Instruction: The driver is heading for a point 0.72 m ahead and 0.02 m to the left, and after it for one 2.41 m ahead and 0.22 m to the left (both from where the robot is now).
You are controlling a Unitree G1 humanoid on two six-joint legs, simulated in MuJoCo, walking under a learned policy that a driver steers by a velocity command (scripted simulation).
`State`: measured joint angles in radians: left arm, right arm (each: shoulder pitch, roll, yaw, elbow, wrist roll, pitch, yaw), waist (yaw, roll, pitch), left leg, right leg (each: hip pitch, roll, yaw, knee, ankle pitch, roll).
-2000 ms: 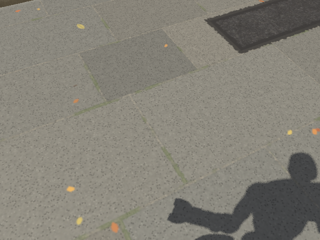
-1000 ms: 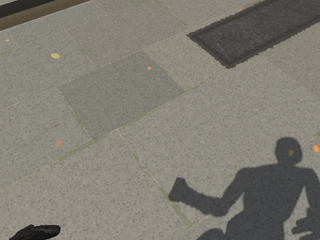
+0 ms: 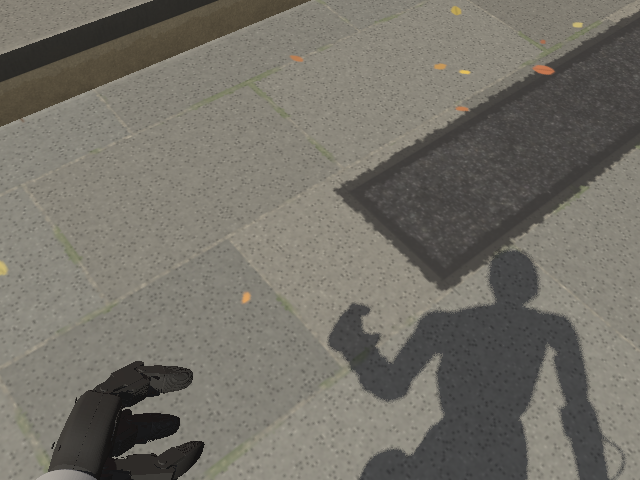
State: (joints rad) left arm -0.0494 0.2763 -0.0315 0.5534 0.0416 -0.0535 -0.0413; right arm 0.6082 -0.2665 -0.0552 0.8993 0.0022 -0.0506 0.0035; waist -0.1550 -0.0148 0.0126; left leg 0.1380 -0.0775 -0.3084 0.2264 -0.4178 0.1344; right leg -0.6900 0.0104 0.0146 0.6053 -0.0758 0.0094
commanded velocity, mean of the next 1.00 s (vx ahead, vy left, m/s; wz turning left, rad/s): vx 0.73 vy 0.00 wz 0.13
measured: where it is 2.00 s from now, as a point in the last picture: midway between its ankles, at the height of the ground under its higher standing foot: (144, 263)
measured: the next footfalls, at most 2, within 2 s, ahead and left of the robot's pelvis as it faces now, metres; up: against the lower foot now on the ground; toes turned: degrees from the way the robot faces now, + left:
right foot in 0.04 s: +0.24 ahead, -0.13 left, +0.00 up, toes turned +6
left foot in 0.48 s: +0.60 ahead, +0.18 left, +0.00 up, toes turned +27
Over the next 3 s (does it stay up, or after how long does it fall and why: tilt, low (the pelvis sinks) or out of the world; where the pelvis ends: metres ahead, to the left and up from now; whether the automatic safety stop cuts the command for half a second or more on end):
stays up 1.44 0.30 0.01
